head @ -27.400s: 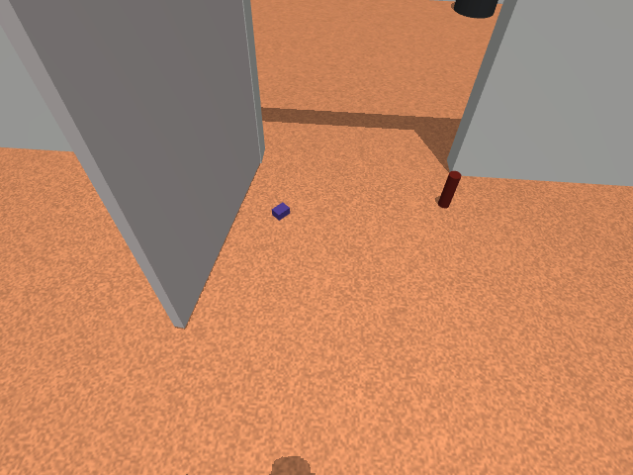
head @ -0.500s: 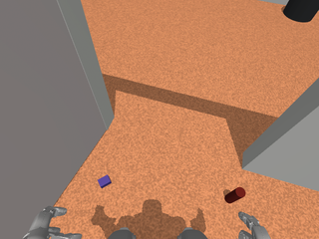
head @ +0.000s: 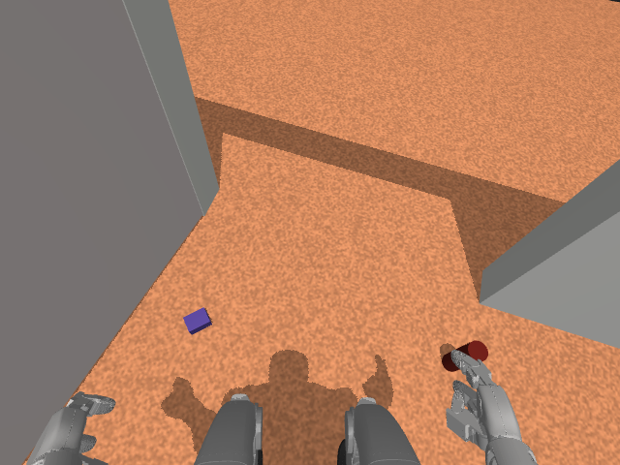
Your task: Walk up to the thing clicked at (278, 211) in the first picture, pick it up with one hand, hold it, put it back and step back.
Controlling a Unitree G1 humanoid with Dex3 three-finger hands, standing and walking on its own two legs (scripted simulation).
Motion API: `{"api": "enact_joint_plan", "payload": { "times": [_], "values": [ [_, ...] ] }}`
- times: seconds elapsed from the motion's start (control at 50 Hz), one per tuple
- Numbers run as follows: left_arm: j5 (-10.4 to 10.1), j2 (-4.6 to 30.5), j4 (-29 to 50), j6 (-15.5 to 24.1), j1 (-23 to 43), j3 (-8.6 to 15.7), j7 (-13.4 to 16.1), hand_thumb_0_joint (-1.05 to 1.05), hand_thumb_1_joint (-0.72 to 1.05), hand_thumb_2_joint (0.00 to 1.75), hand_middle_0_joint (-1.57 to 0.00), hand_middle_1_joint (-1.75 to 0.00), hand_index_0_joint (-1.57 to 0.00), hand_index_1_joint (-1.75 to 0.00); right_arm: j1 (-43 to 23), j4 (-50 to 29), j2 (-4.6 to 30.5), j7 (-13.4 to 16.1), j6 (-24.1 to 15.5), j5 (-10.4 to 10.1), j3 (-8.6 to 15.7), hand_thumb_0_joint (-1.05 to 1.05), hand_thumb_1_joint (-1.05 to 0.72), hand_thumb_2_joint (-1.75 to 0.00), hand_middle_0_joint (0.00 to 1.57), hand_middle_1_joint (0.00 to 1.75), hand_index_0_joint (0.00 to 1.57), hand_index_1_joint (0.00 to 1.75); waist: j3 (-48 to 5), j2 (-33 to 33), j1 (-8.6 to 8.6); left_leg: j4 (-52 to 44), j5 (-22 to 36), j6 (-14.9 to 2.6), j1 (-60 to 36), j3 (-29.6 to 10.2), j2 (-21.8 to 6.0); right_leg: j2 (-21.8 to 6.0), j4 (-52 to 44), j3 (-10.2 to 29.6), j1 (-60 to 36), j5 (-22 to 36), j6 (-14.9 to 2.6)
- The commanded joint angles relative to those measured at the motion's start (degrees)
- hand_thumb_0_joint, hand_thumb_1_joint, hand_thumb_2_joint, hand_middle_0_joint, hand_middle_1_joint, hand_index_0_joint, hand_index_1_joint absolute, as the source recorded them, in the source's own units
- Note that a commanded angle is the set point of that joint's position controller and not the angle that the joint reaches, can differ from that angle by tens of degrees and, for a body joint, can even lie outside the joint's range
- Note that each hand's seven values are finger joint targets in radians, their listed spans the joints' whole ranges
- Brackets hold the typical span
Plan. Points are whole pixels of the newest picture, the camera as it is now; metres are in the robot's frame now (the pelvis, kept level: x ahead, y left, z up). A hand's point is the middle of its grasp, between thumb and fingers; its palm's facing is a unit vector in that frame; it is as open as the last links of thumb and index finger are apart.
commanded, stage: rise first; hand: left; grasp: from above
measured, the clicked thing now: (197, 321) +0.45 +0.29 -0.66
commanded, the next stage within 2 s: none
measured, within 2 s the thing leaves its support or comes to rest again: neither
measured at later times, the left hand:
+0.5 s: hand (130, 387) +0.24 +0.32 -0.33, palm faces -0.40 -0.34 -0.85, open 12.9 cm
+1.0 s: hand (152, 352) +0.32 +0.34 -0.45, palm faces -0.38 -0.17 -0.91, open 12.4 cm
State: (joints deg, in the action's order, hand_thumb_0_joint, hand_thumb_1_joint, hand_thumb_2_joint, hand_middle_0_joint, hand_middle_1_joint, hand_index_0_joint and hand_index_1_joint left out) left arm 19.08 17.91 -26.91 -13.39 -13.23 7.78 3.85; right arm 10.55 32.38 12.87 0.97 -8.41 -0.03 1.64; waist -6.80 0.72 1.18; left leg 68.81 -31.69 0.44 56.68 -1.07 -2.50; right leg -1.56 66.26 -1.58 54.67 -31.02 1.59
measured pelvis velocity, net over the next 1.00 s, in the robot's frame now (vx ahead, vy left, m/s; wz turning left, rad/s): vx -0.09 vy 0.00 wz -0.08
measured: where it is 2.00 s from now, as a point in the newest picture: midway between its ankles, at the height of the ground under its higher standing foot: outside the picture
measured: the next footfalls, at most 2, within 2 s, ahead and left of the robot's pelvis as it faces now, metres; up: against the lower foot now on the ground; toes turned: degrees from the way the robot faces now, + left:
none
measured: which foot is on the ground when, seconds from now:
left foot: down 0.00-1.00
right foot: down 0.00-1.00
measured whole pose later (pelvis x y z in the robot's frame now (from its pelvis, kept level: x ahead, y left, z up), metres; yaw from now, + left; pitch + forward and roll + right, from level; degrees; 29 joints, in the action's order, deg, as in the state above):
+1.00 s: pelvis -0.09 +0.00 -0.30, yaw -5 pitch +34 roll -7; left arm 61.2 39.4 -74.5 4.8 42.5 12.0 22.0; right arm 7.1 45.4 14.8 -5.0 -5.6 5.3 0.7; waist -5.6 -0.6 6.9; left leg 129.9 -38.6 -0.2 125.4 -5.9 -1.7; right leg -0.6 125.9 -2.1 121.5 -38.2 1.8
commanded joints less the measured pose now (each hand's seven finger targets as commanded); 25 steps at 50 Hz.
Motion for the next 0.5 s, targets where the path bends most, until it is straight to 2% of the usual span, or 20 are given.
{"api": "enact_joint_plan", "payload": {
  "times": [0.0,0.04,0.08,0.12,0.18,0.2,0.24,0.26,0.28,0.32,0.34,0.36,0.4,0.44,0.48],
  "values": [
    [2.13,12.03,8.78,1.21,-0.46,5.02,1.85,0.00,-0.40,0.77,-0.29,-0.90,-0.30,-0.89,0.10,-7.34,8.79,0.90,-3.45,-0.37,3.44,0.00,-0.95,-0.91,0.20,0.30,0.20,0.30,-16.86,4.15,-0.09,-5.67,19.20,-0.35,-9.33,-0.75,1.37,1.93,-3.04,-0.99,-3.50,14.93,-2.80],
    [3.96,11.51,5.75,1.94,3.49,3.77,2.36,0.00,-0.43,0.79,-0.28,-0.91,-0.29,-0.91,-0.39,-6.48,8.99,0.98,-3.99,-0.43,3.26,0.00,-0.95,-0.91,0.20,0.30,0.20,0.30,-15.79,2.83,1.14,-2.87,17.10,-0.53,-5.78,-0.50,1.52,1.95,-0.79,-0.88,0.15,13.62,-2.75],
    [6.51,14.31,1.65,3.39,8.87,4.88,3.21,0.00,-0.44,0.81,-0.27,-0.91,-0.27,-0.91,-1.10,-5.49,9.63,0.99,-4.59,-0.32,3.31,0.00,-0.95,-0.91,0.20,0.30,0.20,0.30,-15.02,1.72,1.46,1.30,14.07,-0.80,-0.02,-0.17,1.72,1.78,2.75,-0.60,4.71,11.60,-2.65],
    [9.35,16.06,-2.35,5.42,12.47,6.16,4.32,0.00,-0.44,0.81,-0.27,-0.90,-0.27,-0.91,-1.69,-4.42,10.34,0.63,-5.17,0.02,3.68,0.00,-0.94,-0.91,0.20,0.30,0.20,0.30,-15.95,2.73,0.50,4.38,11.47,-0.44,4.25,-0.47,1.85,1.59,7.24,-0.37,9.80,8.91,-2.80],
    [12.86,15.86,-5.09,8.83,16.53,4.56,5.33,0.00,-0.39,0.79,-0.29,-0.89,-0.29,-0.89,-1.67,-3.15,11.04,0.18,-5.95,0.00,4.18,0.00,-0.94,-0.91,0.20,0.30,0.20,0.30,-20.79,3.66,0.49,8.91,9.46,-0.37,7.80,-0.60,2.10,1.50,12.35,-0.06,15.72,7.39,-2.92],
    [13.96,16.47,-4.38,9.77,16.93,4.18,5.57,0.00,-0.39,0.80,-0.29,-0.89,-0.29,-0.89,-1.66,-2.82,11.26,0.05,-6.17,-0.13,4.40,0.00,-0.93,-0.91,0.20,0.30,0.20,0.30,-23.29,4.69,0.09,10.10,9.64,-0.23,8.25,-0.62,2.20,1.49,14.08,0.01,16.80,7.49,-3.05],
    [15.61,18.42,-3.42,11.52,21.45,3.35,6.07,0.00,-0.38,0.79,-0.29,-0.90,-0.30,-0.90,-1.89,-1.93,11.91,-0.31,-6.36,-0.14,4.76,0.00,-0.93,-0.91,0.20,0.30,0.20,0.30,-27.22,6.52,0.58,13.60,11.22,-0.22,9.82,-0.80,2.01,1.45,17.40,-0.02,20.47,8.56,-3.09],
    [16.64,19.22,-5.19,12.20,22.34,3.59,6.41,0.00,-0.40,0.81,-0.29,-0.89,-0.29,-0.90,-1.63,-1.30,12.27,-0.44,-6.38,-0.18,4.96,0.00,-0.93,-0.91,0.20,0.30,0.20,0.30,-28.57,5.76,0.63,15.43,11.59,-0.26,10.72,-1.06,1.94,1.64,19.05,-0.34,22.19,8.57,-3.07],
    [18.04,21.56,-7.67,12.82,22.71,4.96,6.96,0.00,-0.39,0.81,-0.29,-0.89,-0.29,-0.90,-1.95,-0.46,12.56,-0.57,-6.30,-0.20,5.01,0.00,-0.93,-0.91,0.20,0.30,0.20,0.30,-28.65,5.84,-0.20,17.32,11.71,-0.32,13.12,-0.86,2.04,1.67,20.74,-0.30,23.98,8.56,-3.13],
    [20.96,25.50,-10.31,14.13,26.81,6.72,8.43,0.00,-0.40,0.81,-0.31,-0.89,-0.30,-0.89,-1.96,0.70,12.83,-0.85,-5.91,-0.10,4.88,0.00,-0.94,-0.91,0.20,0.30,0.20,0.30,-30.27,5.04,-0.71,21.37,11.36,-0.65,18.34,-0.28,2.34,1.78,23.83,-0.32,25.88,8.70,-3.06],
    [22.27,26.39,-12.43,14.61,26.73,7.61,9.22,0.00,-0.39,0.80,-0.30,-0.90,-0.30,-0.90,-1.87,1.25,13.00,-1.12,-5.52,-0.04,4.95,0.00,-0.94,-0.91,0.20,0.30,0.20,0.30,-31.30,4.64,-1.66,23.08,11.72,-0.68,19.90,-0.10,2.34,1.79,25.46,-0.49,26.86,8.93,-3.08],
    [23.73,26.73,-13.45,15.03,27.66,7.40,9.81,0.00,-0.39,0.80,-0.31,-0.89,-0.31,-0.89,-1.81,1.51,12.92,-1.37,-5.15,-0.06,5.02,0.00,-0.94,-0.91,0.20,0.30,0.20,0.30,-33.25,4.57,-2.13,25.38,12.56,-1.00,21.18,0.61,2.45,1.90,26.43,-0.19,27.31,9.91,-2.89],
    [25.81,28.35,-15.85,15.79,32.26,7.88,10.90,0.00,-0.37,0.80,-0.30,-0.91,-0.30,-0.90,-1.17,2.64,13.29,-2.00,-4.38,0.20,5.03,0.00,-0.93,-0.91,0.20,0.30,0.20,0.30,-34.73,3.85,-1.98,28.53,12.61,-1.05,24.53,0.97,2.48,1.81,28.78,-0.46,28.51,10.26,-2.83],
    [28.32,28.61,-19.05,16.33,36.63,7.13,11.83,0.00,-0.35,0.81,-0.30,-0.88,-0.30,-0.87,-1.12,3.13,13.33,-2.65,-3.52,0.57,5.16,0.00,-0.91,-0.90,0.20,0.30,0.20,0.30,-35.86,1.59,-1.83,31.37,9.80,-1.27,29.06,1.21,2.42,2.06,30.41,-0.61,30.20,8.26,-2.67],
    [30.75,31.88,-19.73,17.59,43.74,7.34,12.89,0.00,-0.29,0.78,-0.30,-0.87,-0.31,-0.86,-0.74,4.12,13.81,-2.98,-2.84,1.09,5.37,0.00,-0.88,-0.90,0.20,0.30,0.20,0.30,-36.65,1.73,-1.34,34.04,6.64,-1.30,31.93,1.41,2.27,2.06,32.28,-0.83,32.09,5.46,-2.56]
  ]
}}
